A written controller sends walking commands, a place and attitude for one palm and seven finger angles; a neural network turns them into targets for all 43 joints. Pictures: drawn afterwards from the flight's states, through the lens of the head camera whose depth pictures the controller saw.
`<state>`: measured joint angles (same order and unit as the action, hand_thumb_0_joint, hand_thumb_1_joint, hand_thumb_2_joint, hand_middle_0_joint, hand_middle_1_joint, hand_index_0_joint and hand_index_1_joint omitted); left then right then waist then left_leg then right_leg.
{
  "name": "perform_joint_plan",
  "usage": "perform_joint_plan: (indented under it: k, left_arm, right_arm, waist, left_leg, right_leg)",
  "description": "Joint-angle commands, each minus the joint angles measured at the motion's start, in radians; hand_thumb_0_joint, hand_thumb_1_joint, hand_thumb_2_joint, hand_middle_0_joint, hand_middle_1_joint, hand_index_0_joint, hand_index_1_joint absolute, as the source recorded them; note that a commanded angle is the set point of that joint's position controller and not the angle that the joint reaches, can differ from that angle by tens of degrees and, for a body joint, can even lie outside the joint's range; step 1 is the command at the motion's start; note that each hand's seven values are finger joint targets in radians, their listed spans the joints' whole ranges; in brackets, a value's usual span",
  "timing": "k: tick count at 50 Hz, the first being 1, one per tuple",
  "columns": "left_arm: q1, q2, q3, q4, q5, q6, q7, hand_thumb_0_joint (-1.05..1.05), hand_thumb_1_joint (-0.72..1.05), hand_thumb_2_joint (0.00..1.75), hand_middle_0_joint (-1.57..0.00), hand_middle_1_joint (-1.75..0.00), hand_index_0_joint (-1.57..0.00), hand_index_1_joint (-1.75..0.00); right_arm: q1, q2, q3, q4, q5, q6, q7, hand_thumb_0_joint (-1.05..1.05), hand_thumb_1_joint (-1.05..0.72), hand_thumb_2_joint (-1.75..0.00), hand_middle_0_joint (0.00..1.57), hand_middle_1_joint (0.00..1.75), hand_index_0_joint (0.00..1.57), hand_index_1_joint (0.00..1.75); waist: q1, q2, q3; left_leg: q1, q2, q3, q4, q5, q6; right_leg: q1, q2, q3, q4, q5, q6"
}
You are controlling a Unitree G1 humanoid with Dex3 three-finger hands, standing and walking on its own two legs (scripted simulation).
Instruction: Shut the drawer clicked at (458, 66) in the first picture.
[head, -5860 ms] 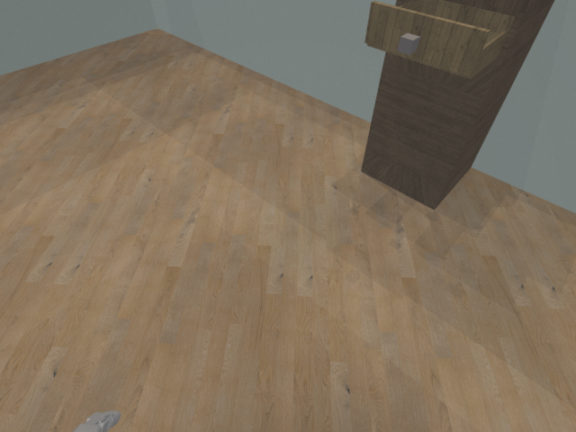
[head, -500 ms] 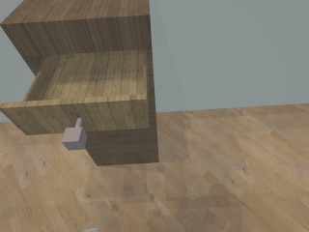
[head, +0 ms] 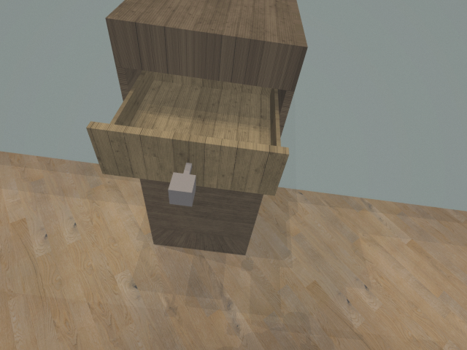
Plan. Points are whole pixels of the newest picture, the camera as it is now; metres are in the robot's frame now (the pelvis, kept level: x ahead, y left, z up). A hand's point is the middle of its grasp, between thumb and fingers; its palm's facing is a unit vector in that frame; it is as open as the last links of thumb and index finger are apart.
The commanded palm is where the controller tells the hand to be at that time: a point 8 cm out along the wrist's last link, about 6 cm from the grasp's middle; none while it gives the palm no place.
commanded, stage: come to a stop and stand still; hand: left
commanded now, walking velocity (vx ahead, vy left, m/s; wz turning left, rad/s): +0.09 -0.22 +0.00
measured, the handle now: (184, 180) +0.41 +0.14 +0.04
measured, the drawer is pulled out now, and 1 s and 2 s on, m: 0.23 0.23 0.23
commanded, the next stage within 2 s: look again from close up in 0.82 s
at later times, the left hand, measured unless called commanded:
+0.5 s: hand out of the picture +0.06 +0.11 -0.16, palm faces -0.02 -0.97 -0.25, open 7.2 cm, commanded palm none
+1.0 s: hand out of the picture -0.04 +0.07 -0.17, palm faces +0.00 -0.98 -0.20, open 7.3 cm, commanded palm none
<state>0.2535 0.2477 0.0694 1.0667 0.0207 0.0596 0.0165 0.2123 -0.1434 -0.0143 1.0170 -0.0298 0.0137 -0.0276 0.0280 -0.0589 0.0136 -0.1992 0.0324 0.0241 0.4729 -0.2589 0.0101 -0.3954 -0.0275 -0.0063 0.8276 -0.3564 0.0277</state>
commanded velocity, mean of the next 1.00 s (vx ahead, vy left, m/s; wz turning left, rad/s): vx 0.00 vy -0.02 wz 0.00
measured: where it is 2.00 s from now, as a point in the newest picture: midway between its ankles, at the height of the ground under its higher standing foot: outside the picture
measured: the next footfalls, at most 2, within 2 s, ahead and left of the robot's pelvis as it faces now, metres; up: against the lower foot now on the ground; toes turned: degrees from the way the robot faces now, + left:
right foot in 0.36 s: +0.00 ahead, -0.16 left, +0.00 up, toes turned -6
left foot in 0.64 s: +0.02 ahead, +0.05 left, +0.00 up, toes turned +1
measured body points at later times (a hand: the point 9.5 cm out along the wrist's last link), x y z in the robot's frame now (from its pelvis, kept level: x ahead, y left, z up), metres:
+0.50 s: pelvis -0.01 -0.07 +0.00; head +0.00 -0.09 +0.45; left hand +0.06 +0.16 -0.15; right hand -0.06 -0.29 -0.17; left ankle -0.01 +0.09 -0.72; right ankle -0.04 -0.16 -0.74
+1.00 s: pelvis -0.02 -0.09 +0.00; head +0.00 -0.10 +0.45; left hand -0.04 +0.12 -0.16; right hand -0.01 -0.31 -0.16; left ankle -0.02 +0.04 -0.73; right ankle -0.04 -0.16 -0.74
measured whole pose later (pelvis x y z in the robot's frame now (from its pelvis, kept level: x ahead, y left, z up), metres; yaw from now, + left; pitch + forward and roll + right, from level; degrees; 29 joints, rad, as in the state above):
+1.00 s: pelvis -0.02 -0.09 +0.00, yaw -3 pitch -2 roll +0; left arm 0.32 0.10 0.00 1.13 0.02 -0.04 0.06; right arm 0.23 -0.17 -0.01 1.10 0.00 0.00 -0.04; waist 0.01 0.02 0.08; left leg -0.23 0.06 0.06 0.57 -0.31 -0.02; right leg -0.13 0.05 -0.07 0.40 -0.23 -0.06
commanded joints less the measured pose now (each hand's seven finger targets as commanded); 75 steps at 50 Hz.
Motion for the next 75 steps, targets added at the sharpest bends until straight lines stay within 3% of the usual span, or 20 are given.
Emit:
perform_joint_plan:
  k: [1, 9, 15, 17, 19, 20, 21, 25, 29, 33, 36, 45, 46, 47, 48, 51, 54, 56, 58, 75]
  left_arm:
    - [0.048, 0.041, 0.006, -0.026, 0.008, -0.024, -0.018, 0.00, 0.90, 0.90, -0.20, -0.30, -0.20, -0.30]
    - [0.009, 0.006, -0.003, -0.046, 0.001, -0.019, -0.017, 0.00, 0.90, 0.90, -0.20, -0.30, -0.20, -0.30]
    - [0.057, -0.039, -0.017, -0.006, -0.012, -0.038, -0.010, 0.00, 0.90, 0.90, -0.20, -0.30, -0.20, -0.30]
    - [0.105, -0.001, -0.016, 0.020, -0.007, -0.053, 0.000, 0.00, 0.90, 0.90, -0.20, -0.30, -0.20, -0.30]
    - [0.088, 0.090, -0.011, 0.024, -0.005, -0.068, 0.012, 0.00, 0.90, 0.90, -0.20, -0.30, -0.20, -0.30]
    - [0.059, 0.082, -0.017, 0.010, -0.003, -0.064, 0.012, 0.00, 0.90, 0.90, -0.20, -0.30, -0.20, -0.30]
    - [0.044, 0.068, -0.014, 0.010, -0.002, -0.069, 0.016, 0.00, 0.90, 0.90, -0.20, -0.30, -0.20, -0.30]
    - [-0.001, 0.006, -0.034, 0.010, -0.009, -0.074, 0.021, 0.00, 0.90, 0.90, -0.20, -0.30, -0.20, -0.30]
    - [0.005, 0.007, -0.035, 0.012, -0.014, -0.075, 0.025, 0.00, 0.90, 0.90, -0.20, -0.30, -0.20, -0.30]
    - [0.009, -0.023, -0.041, 0.010, -0.023, -0.072, 0.026, 0.00, 0.90, 0.90, -0.20, -0.30, -0.20, -0.30]
    - [0.020, -0.010, -0.041, 0.027, -0.020, -0.063, 0.026, 0.00, 0.90, 0.90, -0.20, -0.30, -0.20, -0.30]
    - [0.076, -0.016, -0.057, 0.059, -0.018, -0.076, 0.027, 0.00, 0.90, 0.90, -0.20, -0.30, -0.20, -0.30]
    - [0.187, 0.016, -0.048, 0.079, 0.006, -0.113, 0.070, 0.00, 0.90, 0.90, -0.20, -0.30, -0.20, -0.30]
    - [0.197, 0.061, -0.041, 0.059, 0.006, -0.124, 0.070, 0.00, 0.90, 0.90, -0.20, -0.30, -0.20, -0.30]
    - [0.210, 0.056, -0.040, 0.036, 0.004, -0.124, 0.066, 0.00, 0.90, 0.90, -0.20, -0.30, -0.20, -0.30]
    - [0.163, 0.016, -0.053, 0.005, -0.004, -0.113, 0.055, 0.00, 0.90, 0.90, -0.20, -0.30, -0.20, -0.30]
    - [0.126, -0.031, -0.068, -0.011, -0.010, -0.091, 0.043, 0.00, 0.90, 0.90, -0.20, -0.30, -0.20, -0.30]
    - [0.142, -0.044, -0.067, -0.011, -0.005, -0.087, 0.042, 0.00, 0.90, 0.90, -0.20, -0.30, -0.20, -0.30]
    - [0.134, -0.028, -0.071, -0.010, -0.001, -0.079, 0.036, 0.00, 0.90, 0.90, -0.20, -0.30, -0.20, -0.30]
    - [0.211, -0.049, -0.064, -0.022, 0.007, -0.066, 0.017, 0.00, 0.90, 0.90, -0.20, -0.30, -0.20, -0.30]
  right_arm:
    - [0.029, -0.191, -0.046, -0.033, 0.005, -0.027, -0.022, 0.00, -0.90, -0.90, 0.20, 0.30, 0.20, 0.30]
    - [0.166, -0.188, -0.060, 0.030, 0.002, -0.031, -0.040, 0.00, -0.90, -0.90, 0.20, 0.30, 0.20, 0.30]
    - [0.118, -0.187, -0.063, 0.056, 0.006, -0.020, -0.025, 0.00, -0.90, -0.90, 0.20, 0.30, 0.20, 0.30]
    - [0.122, -0.145, -0.057, 0.067, 0.019, -0.020, -0.016, 0.00, -0.90, -0.90, 0.20, 0.30, 0.20, 0.30]
    - [0.097, -0.043, -0.026, 0.046, 0.022, -0.012, -0.007, 0.00, -0.90, -0.90, 0.20, 0.30, 0.20, 0.30]
    - [0.083, -0.046, -0.028, 0.042, 0.017, -0.003, -0.004, 0.00, -0.90, -0.90, 0.20, 0.30, 0.20, 0.30]
    - [0.073, -0.045, -0.030, 0.050, 0.010, 0.007, -0.005, 0.00, -0.90, -0.90, 0.20, 0.30, 0.20, 0.30]
    - [0.125, -0.036, -0.024, 0.105, 0.017, 0.009, -0.008, 0.00, -0.90, -0.90, 0.20, 0.30, 0.20, 0.30]
    - [0.124, -0.031, -0.020, 0.113, 0.019, 0.005, -0.011, 0.00, -0.90, -0.90, 0.20, 0.30, 0.20, 0.30]
    - [0.139, -0.067, -0.019, 0.135, 0.017, -0.012, -0.018, 0.00, -0.90, -0.90, 0.20, 0.30, 0.20, 0.30]
    - [0.094, -0.057, -0.012, 0.138, 0.020, -0.012, -0.020, 0.00, -0.90, -0.90, 0.20, 0.30, 0.20, 0.30]
    - [0.094, -0.068, -0.006, 0.132, 0.020, -0.011, -0.019, 0.00, -0.90, -0.90, 0.20, 0.30, 0.20, 0.30]
    - [0.008, -0.100, -0.009, 0.057, 0.027, -0.040, -0.009, 0.00, -0.90, -0.90, 0.20, 0.30, 0.20, 0.30]
    - [0.016, -0.074, 0.000, -0.007, 0.025, -0.038, -0.007, 0.00, -0.90, -0.90, 0.20, 0.30, 0.20, 0.30]
    - [0.065, -0.043, -0.005, -0.003, 0.026, -0.037, -0.009, 0.00, -0.90, -0.90, 0.20, 0.30, 0.20, 0.30]
    - [0.105, -0.047, -0.007, 0.004, 0.032, -0.035, -0.007, 0.00, -0.90, -0.90, 0.20, 0.30, 0.20, 0.30]
    - [0.112, -0.074, -0.005, 0.011, 0.021, -0.033, -0.006, 0.00, -0.90, -0.90, 0.20, 0.30, 0.20, 0.30]
    - [0.095, -0.092, -0.004, -0.002, 0.015, -0.025, -0.003, 0.00, -0.90, -0.90, 0.20, 0.30, 0.20, 0.30]
    - [0.092, -0.082, 0.001, 0.005, 0.014, -0.023, 0.003, 0.00, -0.90, -0.90, 0.20, 0.30, 0.20, 0.30]
    - [0.144, -0.121, -0.008, 0.011, 0.008, -0.021, 0.005, 0.00, -0.90, -0.90, 0.20, 0.30, 0.20, 0.30]
  waist:
    - [-0.026, 0.197, 0.061]
    - [-0.075, 0.225, -0.036]
    - [-0.040, 0.264, -0.038]
    - [-0.016, 0.150, -0.057]
    - [-0.017, -0.142, -0.005]
    - [-0.014, -0.099, 0.023]
    - [-0.010, -0.184, 0.062]
    - [-0.039, -0.080, 0.077]
    - [-0.038, -0.053, 0.056]
    - [-0.039, 0.059, 0.038]
    - [-0.026, 0.148, 0.063]
    - [-0.035, 0.063, 0.046]
    - [0.010, -0.008, 0.050]
    - [-0.021, -0.018, 0.022]
    - [-0.022, -0.040, -0.083]
    - [-0.048, -0.092, -0.165]
    - [-0.049, 0.043, -0.003]
    - [-0.036, 0.025, 0.119]
    - [-0.035, 0.110, 0.187]
    - [-0.008, 0.090, 0.101]
  left_leg:
    - [0.042, 0.230, -0.187, -0.310, -0.022, 0.070]
    - [0.238, 0.290, -0.169, -0.176, 0.513, 0.141]
    - [0.069, 0.228, -0.130, -0.121, 0.388, 0.106]
    - [-0.055, 0.147, -0.077, -0.043, 0.209, 0.029]
    - [-0.174, 0.035, 0.046, 0.090, -0.181, -0.043]
    - [-0.142, 0.041, 0.018, 0.152, -0.226, -0.037]
    - [-0.167, 0.047, 0.005, 0.205, -0.226, -0.033]
    - [-0.126, 0.055, 0.014, 0.233, -0.144, -0.038]
    - [-0.055, 0.055, 0.021, 0.102, -0.063, -0.044]
    - [0.091, 0.113, -0.023, -0.054, 0.269, -0.015]
    - [0.061, 0.114, -0.020, -0.089, 0.232, -0.012]
    - [0.103, 0.097, -0.001, -0.127, 0.158, -0.018]
    - [-0.048, 0.067, 0.067, 0.166, 0.093, -0.036]
    - [-0.145, 0.001, 0.056, 0.182, -0.084, -0.026]
    - [-0.143, -0.003, 0.044, 0.175, -0.131, 0.000]
    - [-0.034, -0.008, 0.021, 0.062, -0.010, -0.001]
    - [0.033, 0.061, -0.040, -0.031, 0.157, 0.017]
    - [-0.046, 0.082, -0.059, -0.048, 0.054, 0.028]
    - [-0.099, 0.067, -0.094, -0.112, -0.057, 0.032]
    - [-0.260, 0.091, -0.199, -0.267, -0.387, 0.063]
  right_leg:
    - [-0.140, 0.000, 0.055, 0.180, 0.054, 0.019]
    - [-0.121, -0.021, 0.026, 0.056, -0.063, 0.030]
    - [0.157, 0.006, -0.051, -0.298, 0.037, 0.002]
    - [0.341, -0.031, -0.016, -0.495, 0.239, -0.005]
    - [0.299, -0.278, 0.197, -0.586, 0.310, -0.100]
    - [0.214, -0.288, 0.181, -0.602, 0.241, -0.137]
    - [0.191, -0.252, 0.188, -0.610, 0.278, -0.144]
    - [0.220, -0.197, 0.077, -0.536, 0.501, -0.162]
    - [0.229, -0.182, 0.080, -0.511, 0.516, -0.160]
    - [0.185, -0.097, 0.049, -0.487, 0.407, -0.065]
    - [0.221, -0.088, 0.042, -0.499, 0.344, -0.047]
    - [0.231, -0.097, 0.066, -0.564, 0.318, -0.045]
    - [0.269, -0.176, 0.151, -0.498, 1.021, 0.053]
    - [0.419, -0.222, 0.132, -0.410, 1.430, 0.022]
    - [0.497, -0.237, 0.127, -0.356, 1.509, 0.002]
    - [0.447, -0.169, 0.055, -0.334, 1.103, -0.113]
    - [0.199, -0.097, 0.054, -0.408, 0.389, -0.080]
    - [0.108, -0.075, 0.072, -0.493, 0.108, -0.080]
    - [0.072, -0.064, 0.072, -0.497, -0.033, -0.084]
    - [0.190, -0.023, -0.003, -0.405, -0.075, -0.064]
